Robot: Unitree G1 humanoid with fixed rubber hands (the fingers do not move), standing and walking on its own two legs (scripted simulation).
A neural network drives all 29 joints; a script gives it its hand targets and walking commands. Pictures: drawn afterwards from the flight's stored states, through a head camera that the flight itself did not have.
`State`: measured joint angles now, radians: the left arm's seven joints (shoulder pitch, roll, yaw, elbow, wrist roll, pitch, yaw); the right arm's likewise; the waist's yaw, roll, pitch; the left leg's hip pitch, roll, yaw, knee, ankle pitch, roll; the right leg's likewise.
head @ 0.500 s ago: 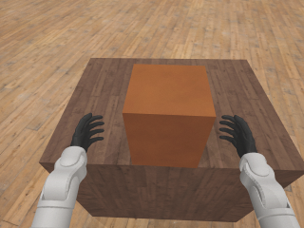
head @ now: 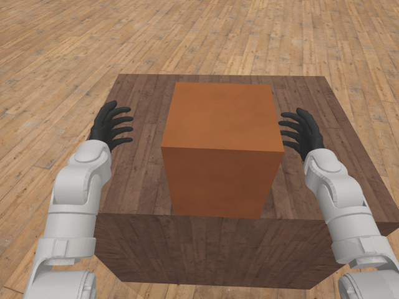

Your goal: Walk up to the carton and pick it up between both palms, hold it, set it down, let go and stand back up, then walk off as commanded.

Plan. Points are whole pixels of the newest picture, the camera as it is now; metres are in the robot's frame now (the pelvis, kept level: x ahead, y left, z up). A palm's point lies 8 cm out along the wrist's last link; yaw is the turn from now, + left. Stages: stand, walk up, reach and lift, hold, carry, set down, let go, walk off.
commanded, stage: reach and lift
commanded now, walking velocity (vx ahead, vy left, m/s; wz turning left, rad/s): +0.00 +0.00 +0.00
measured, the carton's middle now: (219, 153) +0.43 -0.01 +0.05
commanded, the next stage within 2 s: none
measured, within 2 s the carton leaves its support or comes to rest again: neither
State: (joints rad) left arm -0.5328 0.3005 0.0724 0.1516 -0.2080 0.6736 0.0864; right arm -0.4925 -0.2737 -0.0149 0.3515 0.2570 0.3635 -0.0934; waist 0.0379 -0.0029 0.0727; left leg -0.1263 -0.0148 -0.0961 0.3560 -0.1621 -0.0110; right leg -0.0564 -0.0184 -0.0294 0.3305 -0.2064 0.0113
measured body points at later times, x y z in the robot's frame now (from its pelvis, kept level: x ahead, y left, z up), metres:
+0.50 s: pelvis +0.00 +0.00 +0.00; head +0.04 +0.01 +0.45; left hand +0.43 +0.22 +0.17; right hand +0.44 -0.17 +0.14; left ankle +0.02 +0.13 -0.75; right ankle -0.01 -0.13 -0.75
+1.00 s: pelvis +0.00 +0.00 +0.00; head +0.05 +0.01 +0.44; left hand +0.42 +0.23 +0.08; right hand +0.44 -0.19 +0.08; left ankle +0.02 +0.13 -0.75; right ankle -0.01 -0.13 -0.75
